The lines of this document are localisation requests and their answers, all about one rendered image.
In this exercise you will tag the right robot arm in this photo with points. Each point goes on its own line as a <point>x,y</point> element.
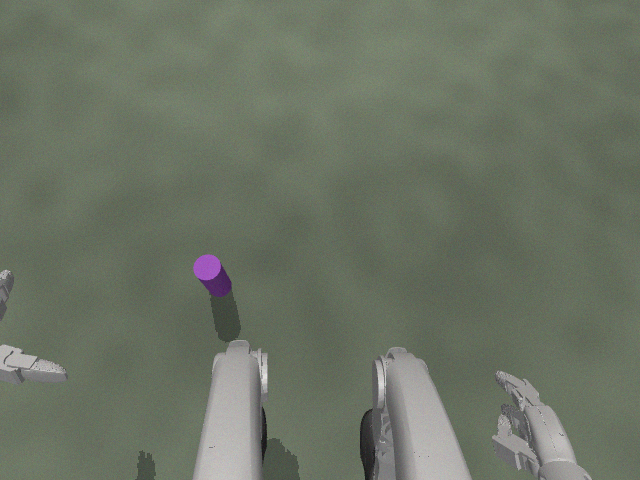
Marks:
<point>562,470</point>

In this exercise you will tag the can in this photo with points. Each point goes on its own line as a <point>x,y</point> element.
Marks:
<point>211,273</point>

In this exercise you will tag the left robot hand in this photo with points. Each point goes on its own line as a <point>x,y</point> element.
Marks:
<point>15,366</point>

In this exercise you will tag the right robot hand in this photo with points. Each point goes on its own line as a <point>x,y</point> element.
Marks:
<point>542,436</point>

